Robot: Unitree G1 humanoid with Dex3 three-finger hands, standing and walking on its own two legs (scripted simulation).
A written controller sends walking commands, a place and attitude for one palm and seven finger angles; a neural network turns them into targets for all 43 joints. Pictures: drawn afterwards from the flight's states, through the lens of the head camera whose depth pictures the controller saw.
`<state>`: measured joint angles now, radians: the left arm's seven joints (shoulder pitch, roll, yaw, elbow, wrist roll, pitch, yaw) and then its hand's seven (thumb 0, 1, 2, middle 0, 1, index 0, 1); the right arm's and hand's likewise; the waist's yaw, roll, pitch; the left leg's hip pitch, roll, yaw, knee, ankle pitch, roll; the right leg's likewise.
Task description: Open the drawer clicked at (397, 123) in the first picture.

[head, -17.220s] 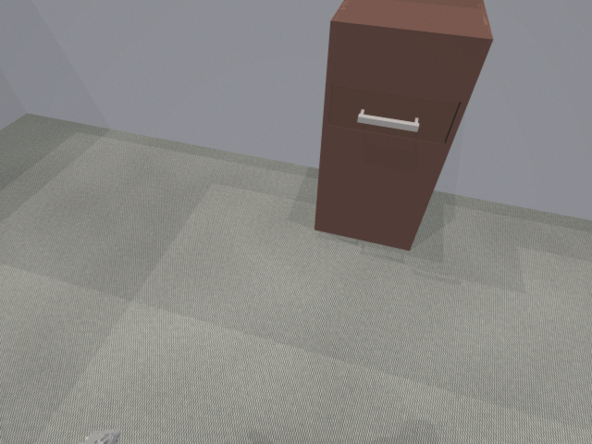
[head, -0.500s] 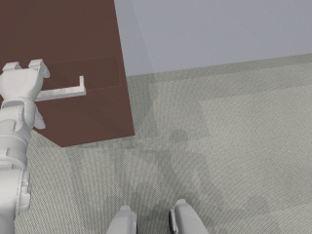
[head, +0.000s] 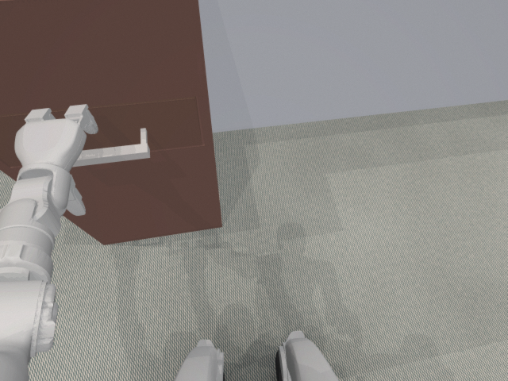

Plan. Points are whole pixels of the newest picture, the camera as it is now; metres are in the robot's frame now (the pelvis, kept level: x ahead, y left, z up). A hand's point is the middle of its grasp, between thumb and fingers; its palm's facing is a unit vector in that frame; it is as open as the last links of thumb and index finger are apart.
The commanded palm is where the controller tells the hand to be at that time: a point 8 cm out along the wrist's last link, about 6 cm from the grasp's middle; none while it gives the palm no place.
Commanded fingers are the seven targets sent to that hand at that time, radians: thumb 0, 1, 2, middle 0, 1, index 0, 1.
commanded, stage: move the hooked fingers above the handle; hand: left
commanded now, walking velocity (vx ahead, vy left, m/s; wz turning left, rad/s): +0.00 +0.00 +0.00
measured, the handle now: (96, 147) +0.53 +0.28 -0.06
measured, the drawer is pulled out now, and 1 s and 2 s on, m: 0.00 0.00 0.00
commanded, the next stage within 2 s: lower the fingers behind the handle in 0.12 s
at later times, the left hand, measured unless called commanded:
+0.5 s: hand (73, 163) +0.47 +0.29 -0.02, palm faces -0.08 -0.03 -1.00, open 13.8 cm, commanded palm +0.46 +0.28 +0.03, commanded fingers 0.00 -0.50 0.30 -0.30 -1.20 -0.30 -1.20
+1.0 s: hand (78, 172) +0.47 +0.30 -0.05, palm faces -0.11 -0.01 -0.99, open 13.9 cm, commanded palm +0.47 +0.28 +0.00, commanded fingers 0.00 -0.50 0.30 -0.30 -1.20 -0.30 -1.20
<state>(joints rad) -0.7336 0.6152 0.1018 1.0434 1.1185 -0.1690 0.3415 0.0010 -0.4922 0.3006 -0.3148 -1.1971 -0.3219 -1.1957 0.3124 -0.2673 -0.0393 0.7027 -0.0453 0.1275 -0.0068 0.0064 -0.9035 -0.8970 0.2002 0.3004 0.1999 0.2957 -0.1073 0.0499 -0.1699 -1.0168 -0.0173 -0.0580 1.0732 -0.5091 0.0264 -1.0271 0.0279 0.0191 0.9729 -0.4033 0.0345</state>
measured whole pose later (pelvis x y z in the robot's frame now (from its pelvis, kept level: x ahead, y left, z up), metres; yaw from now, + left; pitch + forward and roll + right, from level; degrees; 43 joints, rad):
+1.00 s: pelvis -0.01 +0.00 -0.03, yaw -1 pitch +30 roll -4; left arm -0.80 0.67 0.11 1.10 1.12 -0.15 0.35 0.00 -0.49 0.30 -0.31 -1.20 -0.31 -1.20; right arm 0.28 -0.27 -0.01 0.70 -0.05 0.11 -0.01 0.01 -0.90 -0.90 0.20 0.30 0.20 0.30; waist -0.13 0.05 -0.17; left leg -1.19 -0.01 -0.07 1.23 -0.56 0.02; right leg -1.21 0.04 0.01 1.13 -0.45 0.03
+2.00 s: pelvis -0.03 +0.00 -0.06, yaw -1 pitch +32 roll -5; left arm -0.81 0.67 0.13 1.04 1.11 -0.14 0.39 0.00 -0.48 0.31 -0.29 -1.20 -0.32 -1.20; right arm 0.26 -0.26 -0.01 0.70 -0.05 0.11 0.01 0.01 -0.90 -0.90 0.20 0.30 0.20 0.30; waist -0.12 0.06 -0.17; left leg -1.34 -0.02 -0.07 1.37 -0.59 0.02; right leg -1.35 0.04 0.00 1.26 -0.48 0.04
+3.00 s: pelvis -0.01 +0.00 -0.05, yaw -2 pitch +32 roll -4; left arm -0.67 0.64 0.16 0.93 1.08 -0.15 0.38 0.01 0.76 0.79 -0.32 -1.35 -0.37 -1.34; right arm 0.28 -0.26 -0.03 0.70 -0.05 0.11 0.01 0.01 -0.90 -0.90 0.20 0.30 0.20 0.30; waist -0.10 0.06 -0.17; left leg -1.27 0.00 -0.05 1.32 -0.60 0.03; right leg -1.29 0.05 0.02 1.21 -0.48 0.04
